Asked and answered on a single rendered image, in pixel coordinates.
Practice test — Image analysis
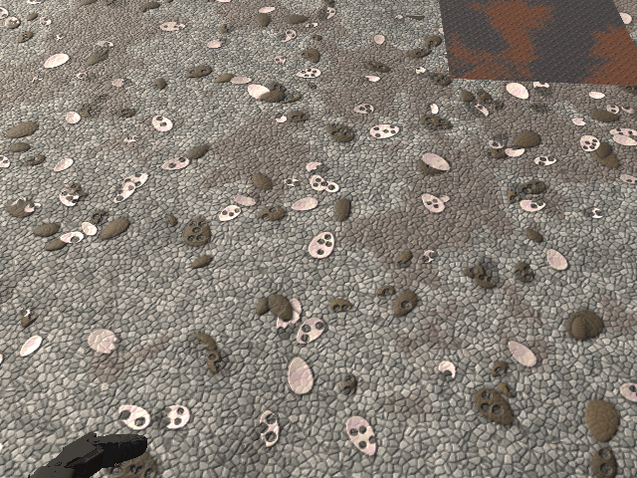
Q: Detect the robot left hand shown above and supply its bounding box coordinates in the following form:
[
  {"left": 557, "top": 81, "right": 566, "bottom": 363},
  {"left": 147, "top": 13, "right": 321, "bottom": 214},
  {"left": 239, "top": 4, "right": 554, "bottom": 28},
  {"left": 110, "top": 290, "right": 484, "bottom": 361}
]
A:
[{"left": 28, "top": 432, "right": 147, "bottom": 478}]

